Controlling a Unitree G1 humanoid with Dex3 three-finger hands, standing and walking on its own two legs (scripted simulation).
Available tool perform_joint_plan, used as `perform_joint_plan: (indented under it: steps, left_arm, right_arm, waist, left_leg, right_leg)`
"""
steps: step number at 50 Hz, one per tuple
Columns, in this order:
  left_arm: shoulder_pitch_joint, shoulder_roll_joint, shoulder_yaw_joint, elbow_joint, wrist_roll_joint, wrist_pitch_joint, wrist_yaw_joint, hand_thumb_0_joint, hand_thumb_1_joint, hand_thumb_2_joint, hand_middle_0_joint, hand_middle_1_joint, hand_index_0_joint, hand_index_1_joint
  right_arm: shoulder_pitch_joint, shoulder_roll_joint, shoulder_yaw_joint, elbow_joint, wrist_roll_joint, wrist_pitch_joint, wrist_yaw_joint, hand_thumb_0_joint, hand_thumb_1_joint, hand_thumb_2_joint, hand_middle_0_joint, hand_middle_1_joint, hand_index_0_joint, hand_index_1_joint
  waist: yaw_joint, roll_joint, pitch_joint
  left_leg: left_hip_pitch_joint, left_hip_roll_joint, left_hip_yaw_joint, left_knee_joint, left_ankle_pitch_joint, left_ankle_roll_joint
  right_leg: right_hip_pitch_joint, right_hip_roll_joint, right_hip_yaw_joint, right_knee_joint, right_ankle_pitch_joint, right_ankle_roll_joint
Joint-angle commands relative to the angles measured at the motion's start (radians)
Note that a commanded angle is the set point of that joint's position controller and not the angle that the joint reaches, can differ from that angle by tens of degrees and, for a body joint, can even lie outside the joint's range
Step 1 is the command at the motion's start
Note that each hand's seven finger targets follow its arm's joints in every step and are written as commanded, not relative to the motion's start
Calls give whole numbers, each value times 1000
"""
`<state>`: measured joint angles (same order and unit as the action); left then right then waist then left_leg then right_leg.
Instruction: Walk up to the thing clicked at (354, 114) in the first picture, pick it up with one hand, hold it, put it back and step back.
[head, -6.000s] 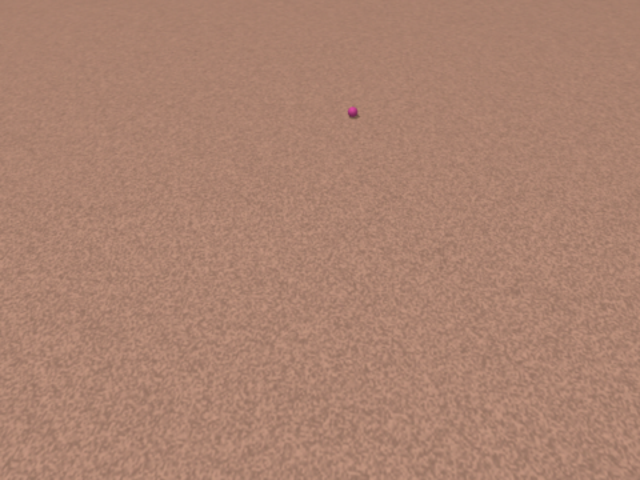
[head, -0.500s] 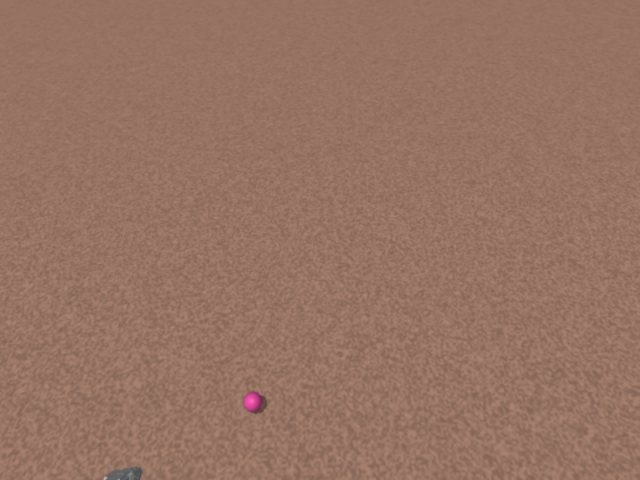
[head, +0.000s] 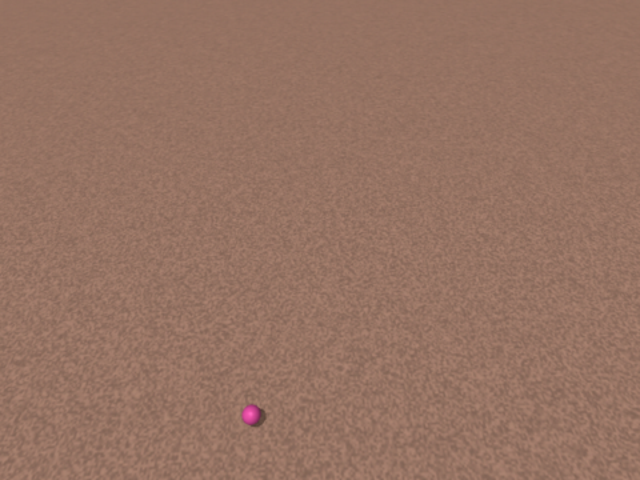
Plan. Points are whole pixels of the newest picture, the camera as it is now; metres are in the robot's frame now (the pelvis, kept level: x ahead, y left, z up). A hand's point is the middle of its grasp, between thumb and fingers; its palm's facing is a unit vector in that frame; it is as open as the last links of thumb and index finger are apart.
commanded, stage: walk up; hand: left
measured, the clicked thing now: (251, 414) +0.43 +0.24 -0.75
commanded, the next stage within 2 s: stand in 0.34 s
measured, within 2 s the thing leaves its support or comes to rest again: neither
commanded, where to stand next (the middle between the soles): +0.07 -0.01 m, yaw +1 degrees
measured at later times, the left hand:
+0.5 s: hand out of the picture +0.09 +0.25 -0.16, palm faces -0.01 -0.94 -0.34, open 7.4 cm
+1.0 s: hand out of the picture +0.10 +0.25 -0.15, palm faces -0.01 -0.94 -0.35, open 7.4 cm
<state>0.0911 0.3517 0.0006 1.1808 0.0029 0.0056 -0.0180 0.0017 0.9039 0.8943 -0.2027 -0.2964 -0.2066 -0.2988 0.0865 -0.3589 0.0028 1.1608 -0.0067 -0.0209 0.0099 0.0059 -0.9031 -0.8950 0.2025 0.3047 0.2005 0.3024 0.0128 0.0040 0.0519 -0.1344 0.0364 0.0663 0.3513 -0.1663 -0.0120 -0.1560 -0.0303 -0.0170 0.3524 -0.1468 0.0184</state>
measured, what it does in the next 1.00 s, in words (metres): stands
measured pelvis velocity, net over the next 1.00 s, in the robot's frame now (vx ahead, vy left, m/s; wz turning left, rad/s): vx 0.02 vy -0.01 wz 0.01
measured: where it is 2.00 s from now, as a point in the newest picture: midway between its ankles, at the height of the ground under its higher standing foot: outside the picture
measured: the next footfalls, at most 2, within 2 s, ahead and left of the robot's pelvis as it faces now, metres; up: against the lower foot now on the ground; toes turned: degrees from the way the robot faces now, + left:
none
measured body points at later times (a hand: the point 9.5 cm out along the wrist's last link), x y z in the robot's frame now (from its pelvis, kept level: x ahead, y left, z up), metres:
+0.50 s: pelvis +0.01 +0.00 +0.00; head +0.02 -0.01 +0.45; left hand +0.09 +0.29 -0.13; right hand +0.10 -0.30 -0.13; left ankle +0.02 +0.13 -0.75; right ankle +0.03 -0.13 -0.75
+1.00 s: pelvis +0.02 -0.01 +0.00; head +0.03 -0.01 +0.45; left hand +0.10 +0.30 -0.13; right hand +0.10 -0.30 -0.13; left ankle +0.02 +0.13 -0.75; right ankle +0.03 -0.13 -0.75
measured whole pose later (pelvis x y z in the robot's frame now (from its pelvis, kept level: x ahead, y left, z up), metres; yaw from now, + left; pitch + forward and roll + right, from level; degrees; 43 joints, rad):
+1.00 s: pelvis +0.02 -0.01 +0.00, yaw +1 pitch -2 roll +0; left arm 0.08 0.35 0.00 1.15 0.01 -0.01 -0.01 0.00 0.90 0.89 -0.20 -0.30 -0.21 -0.30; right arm 0.09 -0.35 0.00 1.15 -0.01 -0.01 0.01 0.01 -0.90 -0.89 0.20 0.30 0.20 0.30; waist 0.00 0.01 0.04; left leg -0.10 0.04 0.05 0.30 -0.17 -0.03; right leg -0.11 -0.02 -0.03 0.31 -0.16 0.01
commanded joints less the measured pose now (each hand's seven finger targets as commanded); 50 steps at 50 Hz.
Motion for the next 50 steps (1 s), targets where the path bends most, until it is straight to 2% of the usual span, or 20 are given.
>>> perform_joint_plan:
  steps: [1, 5, 12, 16, 17, 18, 21, 22, 25, 31, 34, 41, 46, 50]
  left_arm:
    - [-70, 201, 36, -54, -1, -29, 11, 0, 900, 900, -200, -300, -200, -300]
    - [-62, 197, 38, -53, -1, -32, 13, 0, 900, 900, -200, -300, -200, -300]
    - [-64, 196, 42, -54, 3, -34, 18, 0, 900, 900, -200, -300, -200, -300]
    - [-57, 193, 44, -57, 4, -33, 19, 0, 900, 900, -200, -300, -200, -300]
    - [-66, 212, 44, -65, 6, -37, 22, 0, 900, 900, -200, -300, -200, -300]
    - [-55, 204, 43, -64, 7, -39, 24, 0, 900, 900, -200, -300, -200, -300]
    - [-56, 203, 41, -69, 7, -40, 24, 0, 900, 900, -200, -300, -200, -300]
    - [-58, 207, 43, -70, 9, -39, 23, 0, 900, 900, -200, -300, -200, -300]
    - [-55, 202, 43, -76, 7, -38, 23, 0, 900, 900, -200, -300, -200, -300]
    - [-55, 202, 43, -81, 5, -34, 22, 0, 900, 900, -200, -300, -200, -300]
    - [-61, 205, 41, -88, 4, -38, 22, 0, 900, 900, -200, -300, -200, -300]
    - [-60, 203, 40, -89, 3, -37, 23, 0, 900, 900, -200, -300, -200, -300]
    - [-59, 210, 42, -87, 3, -37, 25, 0, 900, 900, -200, -300, -200, -300]
    - [-49, 208, 41, -90, 5, -38, 25, 0, 900, 900, -200, -300, -200, -300]
  right_arm:
    - [-56, -219, -41, -49, 3, -22, -13, 0, -900, -900, 200, 300, 200, 300]
    - [-57, -210, -41, -49, 4, -20, -13, 0, -900, -900, 200, 300, 200, 300]
    - [-63, -206, -47, -47, 2, -16, -13, 0, -900, -900, 200, 300, 200, 300]
    - [-74, -202, -46, -51, 0, -16, -13, 0, -900, -900, 200, 300, 200, 300]
    - [-80, -192, -43, -59, -6, -14, -13, 0, -900, -900, 200, 300, 200, 300]
    - [-84, -197, -46, -59, -4, -13, -12, 0, -900, -900, 200, 300, 200, 300]
    - [-80, -191, -44, -58, -3, -11, -12, 0, -900, -900, 200, 300, 200, 300]
    - [-73, -196, -43, -58, -4, -10, -12, 0, -900, -900, 200, 300, 200, 300]
    - [-71, -199, -43, -59, -4, -13, -11, 0, -900, -900, 200, 300, 200, 300]
    - [-74, -199, -42, -60, -4, -15, -13, 0, -900, -900, 200, 300, 200, 300]
    - [-61, -201, -41, -56, -4, -14, -13, 0, -900, -900, 200, 300, 200, 300]
    - [-48, -207, -42, -56, -5, -13, -13, 0, -900, -900, 200, 300, 200, 300]
    - [-43, -199, -38, -60, -4, -10, -12, 0, -900, -900, 200, 300, 200, 300]
    - [-52, -202, -39, -65, -3, -10, -13, 0, -900, -900, 200, 300, 200, 300]
  waist:
    - [-13, -18, -75]
    - [-12, -28, -83]
    - [-17, -28, -87]
    - [-10, -9, -82]
    - [-16, -8, -77]
    - [-12, -3, -87]
    - [-12, -4, -65]
    - [-17, -2, -74]
    - [-13, 11, -89]
    - [-10, 5, -101]
    - [-14, -8, -104]
    - [-17, -9, -93]
    - [-20, -13, -76]
    - [-15, -8, -92]
  left_leg:
    - [24, 112, -116, -85, -2, 34]
    - [40, 108, -111, -82, 33, 31]
    - [54, 112, -105, -87, 57, 28]
    - [35, 112, -104, -96, 53, 28]
    - [25, 114, -114, -104, 82, 19]
    - [40, 117, -112, -96, 96, 21]
    - [19, 109, -113, -100, 39, 18]
    - [16, 110, -111, -98, 29, 20]
    - [19, 112, -113, -102, 68, 17]
    - [31, 115, -116, -104, 79, 13]
    - [47, 116, -115, -92, 114, 16]
    - [34, 115, -110, -90, 116, 17]
    - [36, 113, -114, -100, 90, 16]
    - [51, 119, -114, -93, 117, 19]
  right_leg:
    - [-9, -105, 102, -83, 26, -33]
    - [-3, -106, 102, -91, 47, -29]
    - [6, -108, 97, -96, 73, -29]
    - [28, -108, 90, -92, 87, -26]
    - [31, -109, 90, -83, 78, -22]
    - [30, -109, 89, -90, 82, -22]
    - [22, -107, 90, -103, 28, -21]
    - [27, -114, 97, -105, 44, -24]
    - [49, -113, 91, -94, 83, -26]
    - [47, -110, 85, -88, 70, -29]
    - [47, -114, 87, -90, 99, -30]
    - [62, -116, 85, -95, 124, -30]
    - [42, -113, 85, -101, 92, -27]
    - [53, -115, 82, -97, 113, -27]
